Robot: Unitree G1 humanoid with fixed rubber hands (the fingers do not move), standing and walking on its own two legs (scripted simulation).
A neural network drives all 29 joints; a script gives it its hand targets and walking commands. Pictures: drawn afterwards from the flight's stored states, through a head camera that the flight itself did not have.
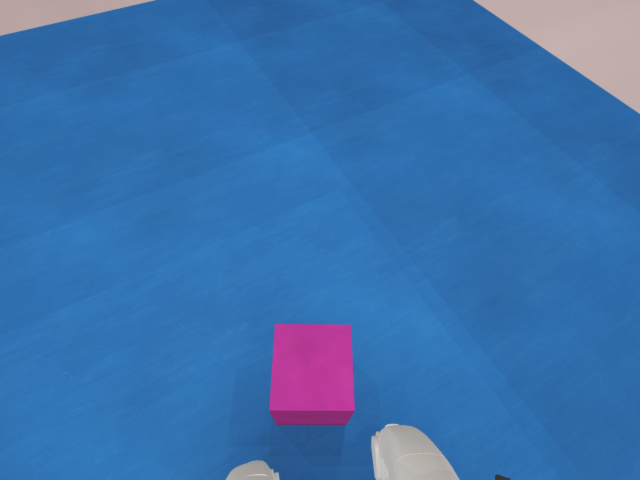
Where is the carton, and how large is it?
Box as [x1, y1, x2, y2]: [269, 324, 354, 424]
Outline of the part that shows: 275,324 269,410 276,424 345,424 354,410 350,325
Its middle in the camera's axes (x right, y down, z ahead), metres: -0.03 +0.37 +1.06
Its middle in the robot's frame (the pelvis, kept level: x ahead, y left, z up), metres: +0.37 +0.03 -0.64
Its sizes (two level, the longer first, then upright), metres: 0.210 0.200 0.250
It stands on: the floor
